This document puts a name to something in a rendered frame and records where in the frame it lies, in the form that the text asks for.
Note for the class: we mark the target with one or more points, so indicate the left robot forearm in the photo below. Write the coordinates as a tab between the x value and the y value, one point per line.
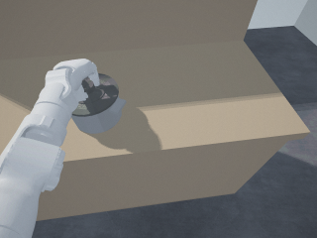
48	120

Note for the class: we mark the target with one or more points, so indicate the lid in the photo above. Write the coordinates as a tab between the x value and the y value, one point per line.
100	100

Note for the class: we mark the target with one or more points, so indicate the knob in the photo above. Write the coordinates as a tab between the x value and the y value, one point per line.
88	86

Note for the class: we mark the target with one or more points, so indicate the table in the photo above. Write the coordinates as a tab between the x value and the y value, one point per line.
202	115

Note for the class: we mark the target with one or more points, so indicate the robot left hand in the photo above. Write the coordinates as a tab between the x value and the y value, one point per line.
86	68

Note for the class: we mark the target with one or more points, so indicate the robot left upper arm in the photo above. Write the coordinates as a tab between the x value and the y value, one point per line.
31	168

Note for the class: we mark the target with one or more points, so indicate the pot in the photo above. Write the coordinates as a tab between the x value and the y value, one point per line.
103	121

